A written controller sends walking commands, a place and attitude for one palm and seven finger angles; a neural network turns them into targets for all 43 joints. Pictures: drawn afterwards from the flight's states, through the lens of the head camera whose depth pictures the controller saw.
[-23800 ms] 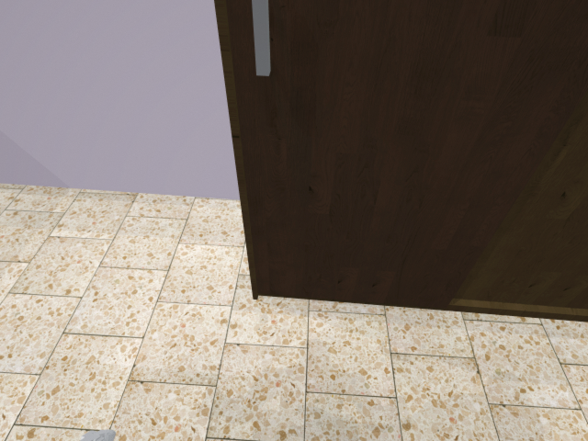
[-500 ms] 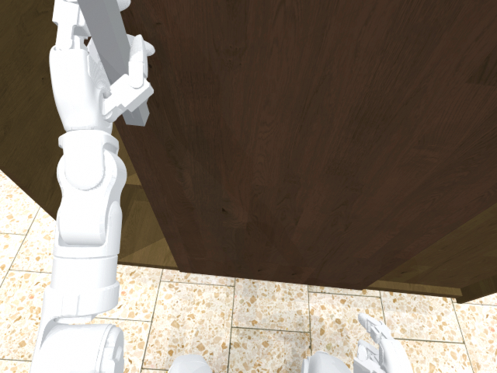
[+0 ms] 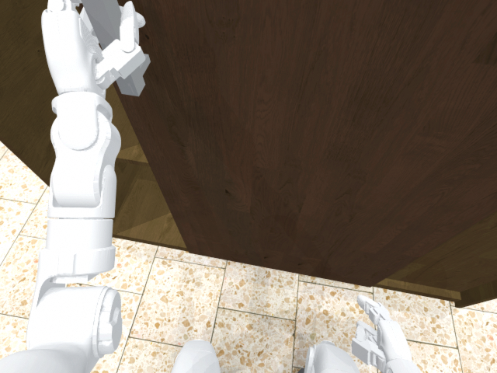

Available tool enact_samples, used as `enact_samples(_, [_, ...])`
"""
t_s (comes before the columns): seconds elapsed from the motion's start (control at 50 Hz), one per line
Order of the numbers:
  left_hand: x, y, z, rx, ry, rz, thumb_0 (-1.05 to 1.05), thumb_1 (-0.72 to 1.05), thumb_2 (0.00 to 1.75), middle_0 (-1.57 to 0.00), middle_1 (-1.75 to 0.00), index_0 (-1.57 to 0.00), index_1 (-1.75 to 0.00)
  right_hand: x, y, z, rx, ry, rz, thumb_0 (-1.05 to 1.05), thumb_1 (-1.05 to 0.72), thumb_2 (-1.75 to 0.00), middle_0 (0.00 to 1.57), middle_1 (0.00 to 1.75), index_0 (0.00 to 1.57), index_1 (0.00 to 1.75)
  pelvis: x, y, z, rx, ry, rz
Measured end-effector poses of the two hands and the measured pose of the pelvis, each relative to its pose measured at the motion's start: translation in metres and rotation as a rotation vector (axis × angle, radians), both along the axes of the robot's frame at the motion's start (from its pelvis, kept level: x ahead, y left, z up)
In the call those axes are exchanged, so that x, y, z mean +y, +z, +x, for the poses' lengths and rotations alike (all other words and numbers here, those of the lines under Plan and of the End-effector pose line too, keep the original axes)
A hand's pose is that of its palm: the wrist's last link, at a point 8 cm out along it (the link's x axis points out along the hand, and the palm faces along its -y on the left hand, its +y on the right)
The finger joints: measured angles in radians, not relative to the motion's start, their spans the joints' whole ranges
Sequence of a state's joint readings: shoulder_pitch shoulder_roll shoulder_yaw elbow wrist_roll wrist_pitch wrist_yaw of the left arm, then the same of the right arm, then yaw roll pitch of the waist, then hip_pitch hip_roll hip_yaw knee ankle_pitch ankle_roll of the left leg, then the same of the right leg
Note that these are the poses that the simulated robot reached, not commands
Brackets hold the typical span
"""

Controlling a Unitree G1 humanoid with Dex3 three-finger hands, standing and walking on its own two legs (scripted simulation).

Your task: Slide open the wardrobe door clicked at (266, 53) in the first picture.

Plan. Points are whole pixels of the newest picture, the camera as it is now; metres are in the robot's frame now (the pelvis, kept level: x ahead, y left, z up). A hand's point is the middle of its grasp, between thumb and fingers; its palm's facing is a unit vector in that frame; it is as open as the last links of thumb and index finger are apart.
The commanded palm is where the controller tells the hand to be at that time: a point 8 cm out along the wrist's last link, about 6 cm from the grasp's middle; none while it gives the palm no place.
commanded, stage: step sideways, sliding the door along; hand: left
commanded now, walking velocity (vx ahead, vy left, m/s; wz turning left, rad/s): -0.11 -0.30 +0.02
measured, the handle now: (114, 5) +0.44 +0.26 +0.27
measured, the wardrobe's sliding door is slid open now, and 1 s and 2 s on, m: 0.35 0.58 0.62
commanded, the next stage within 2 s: stop walking and hold the door there in 1.36 s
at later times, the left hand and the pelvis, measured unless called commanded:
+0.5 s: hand (220, 58) +0.41 +0.13 +0.25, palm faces +0.43 -0.90 -0.07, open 6.9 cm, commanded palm +0.37 +0.10 +0.23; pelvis +0.03 -0.12 +0.00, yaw +2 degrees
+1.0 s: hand (342, 76) +0.41 -0.01 +0.25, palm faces +0.38 -0.92 -0.06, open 7.0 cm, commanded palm +0.38 -0.03 +0.22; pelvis +0.03 -0.24 +0.00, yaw +2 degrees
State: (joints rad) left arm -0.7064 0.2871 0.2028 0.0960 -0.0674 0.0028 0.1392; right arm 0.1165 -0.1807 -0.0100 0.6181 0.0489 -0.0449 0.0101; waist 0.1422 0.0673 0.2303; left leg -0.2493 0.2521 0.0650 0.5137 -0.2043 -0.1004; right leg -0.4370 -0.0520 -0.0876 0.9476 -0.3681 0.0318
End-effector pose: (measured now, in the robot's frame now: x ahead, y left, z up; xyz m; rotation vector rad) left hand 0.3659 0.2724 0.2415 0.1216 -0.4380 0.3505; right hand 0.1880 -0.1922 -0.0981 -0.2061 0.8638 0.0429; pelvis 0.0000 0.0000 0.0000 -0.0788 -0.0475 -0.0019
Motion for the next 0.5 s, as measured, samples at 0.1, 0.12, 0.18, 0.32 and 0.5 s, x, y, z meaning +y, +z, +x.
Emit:
enact_samples(0.1, [-0.02, 0.001, -0.001, 0.01, 0.073, 0.032, -0.13, 0.67, 0.83, -0.45, -1.4, -0.15, -1.29, -0.023, -0.011, 0.021, -0.045, 0.044, 0.054, 0.01, -0.9, -0.9, 0.2, 0.3, 0.2, 0.3, -0.04, -0.011, 0.009, -0.001, 0.027, 0.015])
enact_samples(0.12, [-0.025, 0.0, -0.001, 0.007, 0.095, 0.045, -0.13, 0.67, 0.83, -0.45, -1.4, -0.14, -1.29, -0.03, -0.015, 0.027, -0.059, 0.047, 0.064, 0.01, -0.9, -0.9, 0.2, 0.3, 0.2, 0.3, -0.049, -0.018, 0.012, 0.006, 0.033, 0.036])
enact_samples(0.18, [-0.038, 0.0, -0.001, 0.009, 0.14, 0.068, -0.15, 0.67, 0.83, -0.45, -1.4, -0.13, -1.26, -0.054, -0.023, 0.041, -0.088, 0.01, 0.054, 0.01, -0.9, -0.9, 0.2, 0.3, 0.2, 0.3, -0.059, -0.021, 0.015, 0.022, 0.057, 0.039])
enact_samples(0.32, [-0.063, -0.001, -0.001, -0.013, 0.083, 0.043, -0.13, 0.69, 0.8, -0.45, -1.4, -0.13, -1.23, -0.094, -0.01, 0.045, -0.079, -0.023, -0.041, 0.01, -0.91, -0.9, 0.2, 0.3, 0.2, 0.29, -0.069, -0.012, 0.02, 0.015, 0.051, 0.042])
enact_samples(0.5, [-0.103, -0.001, 0.0, -0.007, 0.08, 0.041, -0.13, 0.69, 0.8, -0.45, -1.4, -0.13, -1.23, -0.117, 0.007, 0.048, -0.099, 0.065, 0.023, 0.01, -0.9, -0.9, 0.2, 0.3, 0.2, 0.29, -0.121, -0.001, 0.028, -0.011, 0.043, 0.005])
